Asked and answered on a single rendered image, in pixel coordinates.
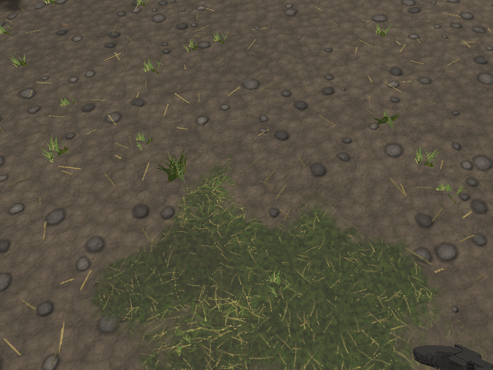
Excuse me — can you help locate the right robot hand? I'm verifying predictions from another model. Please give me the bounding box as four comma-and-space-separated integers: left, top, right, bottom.
413, 345, 493, 370

